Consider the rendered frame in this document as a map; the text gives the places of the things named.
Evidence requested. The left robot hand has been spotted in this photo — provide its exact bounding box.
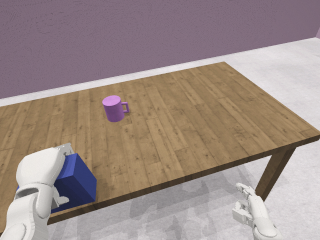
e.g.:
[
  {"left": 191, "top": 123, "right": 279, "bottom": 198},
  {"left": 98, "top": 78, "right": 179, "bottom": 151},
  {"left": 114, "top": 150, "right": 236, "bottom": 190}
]
[{"left": 16, "top": 142, "right": 74, "bottom": 210}]

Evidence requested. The table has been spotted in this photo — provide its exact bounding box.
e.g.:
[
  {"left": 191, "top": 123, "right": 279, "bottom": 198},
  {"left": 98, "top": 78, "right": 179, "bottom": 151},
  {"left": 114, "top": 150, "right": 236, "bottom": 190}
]
[{"left": 0, "top": 61, "right": 320, "bottom": 237}]

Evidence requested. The left robot forearm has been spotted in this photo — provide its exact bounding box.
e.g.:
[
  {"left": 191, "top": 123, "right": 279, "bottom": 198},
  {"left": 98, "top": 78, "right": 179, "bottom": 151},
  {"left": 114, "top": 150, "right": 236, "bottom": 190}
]
[{"left": 0, "top": 183, "right": 54, "bottom": 240}]

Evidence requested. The right robot forearm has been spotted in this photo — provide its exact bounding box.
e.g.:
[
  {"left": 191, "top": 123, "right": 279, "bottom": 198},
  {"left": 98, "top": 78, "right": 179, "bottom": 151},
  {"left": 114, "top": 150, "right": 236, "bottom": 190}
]
[{"left": 252, "top": 217, "right": 284, "bottom": 240}]

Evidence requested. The sponge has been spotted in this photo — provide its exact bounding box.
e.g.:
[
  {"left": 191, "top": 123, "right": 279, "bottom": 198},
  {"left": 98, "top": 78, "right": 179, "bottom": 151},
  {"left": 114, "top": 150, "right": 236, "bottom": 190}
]
[{"left": 16, "top": 153, "right": 97, "bottom": 214}]

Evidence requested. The right robot hand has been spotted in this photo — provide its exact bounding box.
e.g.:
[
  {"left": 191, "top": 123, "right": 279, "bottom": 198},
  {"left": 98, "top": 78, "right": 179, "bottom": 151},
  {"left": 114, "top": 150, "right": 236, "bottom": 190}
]
[{"left": 232, "top": 183, "right": 270, "bottom": 228}]

